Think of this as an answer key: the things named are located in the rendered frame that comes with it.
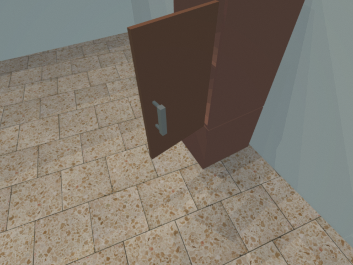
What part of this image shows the handle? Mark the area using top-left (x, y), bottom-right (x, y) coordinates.
top-left (152, 100), bottom-right (167, 136)

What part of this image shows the cupboard door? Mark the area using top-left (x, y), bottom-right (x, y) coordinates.
top-left (127, 0), bottom-right (219, 159)

